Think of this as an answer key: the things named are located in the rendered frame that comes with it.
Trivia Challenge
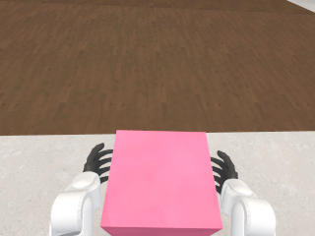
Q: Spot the robot left hand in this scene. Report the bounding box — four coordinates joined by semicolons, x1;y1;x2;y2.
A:
83;143;113;184

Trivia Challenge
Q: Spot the carton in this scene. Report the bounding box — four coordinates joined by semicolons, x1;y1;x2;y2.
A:
100;130;223;236

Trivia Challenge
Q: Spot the robot right forearm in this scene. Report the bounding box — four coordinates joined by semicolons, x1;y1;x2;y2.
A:
220;178;277;236

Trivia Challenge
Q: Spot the robot left forearm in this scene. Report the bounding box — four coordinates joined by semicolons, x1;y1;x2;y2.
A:
48;171;102;236

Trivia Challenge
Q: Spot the robot right hand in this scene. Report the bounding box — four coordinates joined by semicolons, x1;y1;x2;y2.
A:
210;150;238;195

